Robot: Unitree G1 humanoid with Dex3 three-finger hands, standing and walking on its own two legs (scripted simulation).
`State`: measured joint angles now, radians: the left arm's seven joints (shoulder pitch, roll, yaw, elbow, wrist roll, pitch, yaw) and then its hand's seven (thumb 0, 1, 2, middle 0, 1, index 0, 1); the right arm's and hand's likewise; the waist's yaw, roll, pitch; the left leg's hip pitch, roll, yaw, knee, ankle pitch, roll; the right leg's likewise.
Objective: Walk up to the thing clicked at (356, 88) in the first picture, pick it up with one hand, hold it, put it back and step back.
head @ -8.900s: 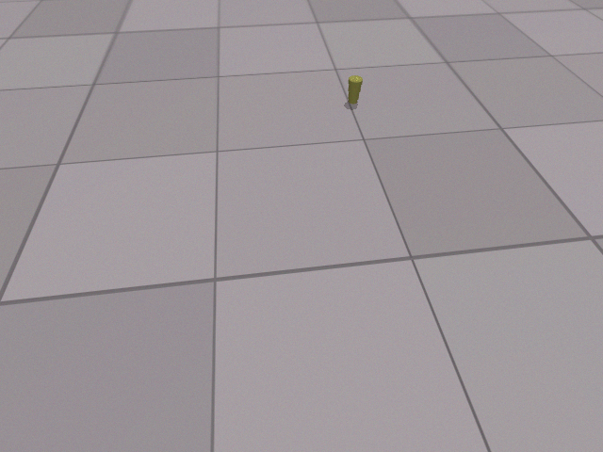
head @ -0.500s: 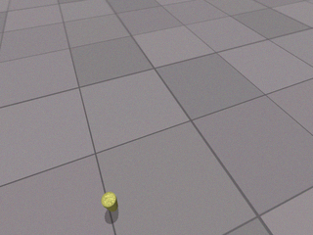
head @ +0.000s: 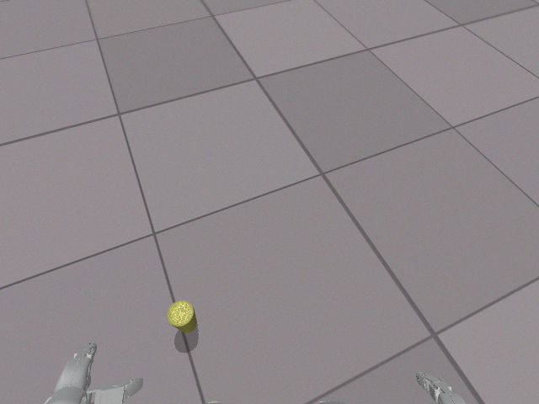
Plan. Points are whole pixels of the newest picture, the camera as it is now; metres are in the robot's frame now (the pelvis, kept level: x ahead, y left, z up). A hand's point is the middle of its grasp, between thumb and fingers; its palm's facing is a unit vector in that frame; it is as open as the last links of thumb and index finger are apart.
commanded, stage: go down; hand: left
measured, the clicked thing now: (185, 319) +0.42 +0.28 -0.69
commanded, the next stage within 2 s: none
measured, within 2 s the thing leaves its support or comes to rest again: neither
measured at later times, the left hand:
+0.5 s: hand (104, 394) +0.16 +0.28 -0.17, palm faces +0.09 -0.93 -0.35, open 17.2 cm
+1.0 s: hand (94, 402) +0.15 +0.31 -0.20, palm faces +0.15 -0.93 -0.33, open 17.3 cm
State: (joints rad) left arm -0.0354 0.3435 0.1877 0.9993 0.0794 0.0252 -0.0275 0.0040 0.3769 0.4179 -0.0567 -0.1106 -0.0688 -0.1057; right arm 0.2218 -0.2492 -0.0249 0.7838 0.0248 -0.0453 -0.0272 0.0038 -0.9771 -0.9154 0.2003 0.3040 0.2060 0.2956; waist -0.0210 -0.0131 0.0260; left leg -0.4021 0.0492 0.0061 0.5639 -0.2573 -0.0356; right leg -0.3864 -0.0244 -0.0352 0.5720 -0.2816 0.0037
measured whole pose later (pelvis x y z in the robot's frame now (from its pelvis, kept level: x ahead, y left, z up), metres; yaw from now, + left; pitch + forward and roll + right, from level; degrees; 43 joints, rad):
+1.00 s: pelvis +0.00 +0.02 -0.10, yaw +0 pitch +20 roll -3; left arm 0.32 0.37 0.33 0.34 -0.04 0.14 -0.10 -0.01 -0.53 0.04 -0.09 -0.08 -0.10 -0.08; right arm 0.21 -0.23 -0.02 0.56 0.00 -0.19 -0.08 0.01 -0.91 -0.89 0.20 0.30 0.21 0.30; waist -0.03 0.00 -0.12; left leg -1.05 0.05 -0.05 1.26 -0.56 -0.02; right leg -0.99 -0.03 -0.05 1.21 -0.56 0.03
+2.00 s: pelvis -0.08 +0.02 -0.33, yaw -5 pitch +33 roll -7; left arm -0.43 0.86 0.89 1.05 -0.23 -0.38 -0.68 -0.01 -0.56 0.11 -0.03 -0.12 -0.05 -0.10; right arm 0.08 -0.35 0.09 0.70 -0.04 -0.20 -0.08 0.00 -0.88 -0.89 0.20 0.30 0.21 0.30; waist -0.03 -0.05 -0.10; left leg -2.01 0.05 -0.14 2.11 -0.68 -0.03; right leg -1.93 -0.01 -0.07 2.04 -0.68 0.03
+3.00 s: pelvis -0.09 +0.02 -0.40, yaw -7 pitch +30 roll -9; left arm -0.52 0.99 0.98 1.18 -0.29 -0.46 -0.73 -0.01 -0.58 0.07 -0.05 -0.12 -0.07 -0.11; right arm 0.04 -0.38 0.15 0.69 -0.07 -0.20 -0.05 0.00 -0.90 -0.89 0.20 0.30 0.21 0.30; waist -0.05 -0.08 -0.03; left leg -2.18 0.04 -0.17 2.32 -0.68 -0.02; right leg -2.08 0.00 -0.08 2.23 -0.69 0.04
